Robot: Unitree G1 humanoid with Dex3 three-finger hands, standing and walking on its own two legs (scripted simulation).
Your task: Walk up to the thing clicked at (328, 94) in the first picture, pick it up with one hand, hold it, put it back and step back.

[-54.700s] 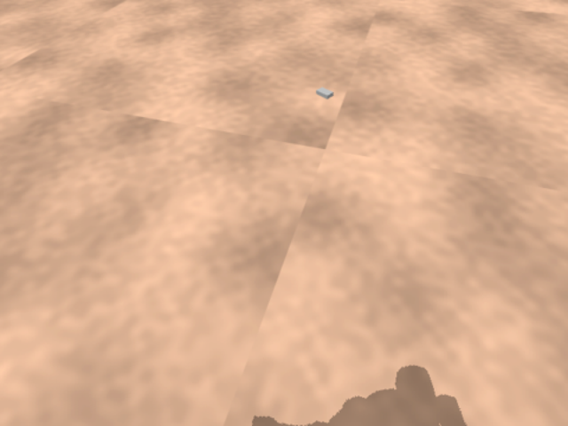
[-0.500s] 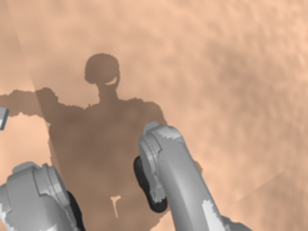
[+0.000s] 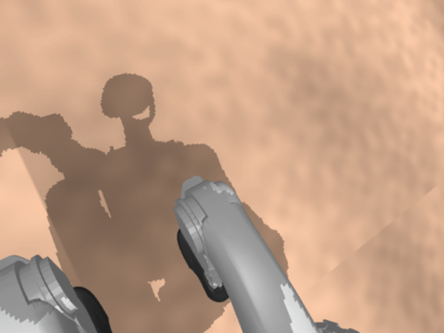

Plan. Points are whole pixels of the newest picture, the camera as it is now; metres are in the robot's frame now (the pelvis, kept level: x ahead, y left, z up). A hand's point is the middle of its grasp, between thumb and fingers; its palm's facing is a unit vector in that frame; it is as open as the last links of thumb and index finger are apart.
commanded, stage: approach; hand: left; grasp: from above
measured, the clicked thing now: out of the picture +0.46 +0.33 -0.33
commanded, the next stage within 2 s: close in in 0.24 s
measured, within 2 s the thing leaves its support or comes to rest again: neither
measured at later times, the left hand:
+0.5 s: hand out of the picture +0.46 +0.32 -0.20, palm faces -0.12 -0.41 -0.91, open 14.2 cm
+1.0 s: hand out of the picture +0.45 +0.31 -0.26, palm faces -0.10 -0.42 -0.90, open 14.2 cm
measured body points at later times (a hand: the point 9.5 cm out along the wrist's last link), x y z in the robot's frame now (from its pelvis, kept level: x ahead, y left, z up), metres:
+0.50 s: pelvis +0.00 +0.00 +0.00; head +0.28 +0.09 +0.34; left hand +0.46 +0.34 -0.15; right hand +0.01 -0.26 -0.07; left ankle +0.07 +0.15 -0.30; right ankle +0.11 -0.12 -0.30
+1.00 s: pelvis +0.00 +0.01 -0.01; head +0.31 +0.10 +0.30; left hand +0.46 +0.33 -0.21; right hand -0.02 -0.24 -0.06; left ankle +0.07 +0.15 -0.30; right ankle +0.12 -0.12 -0.30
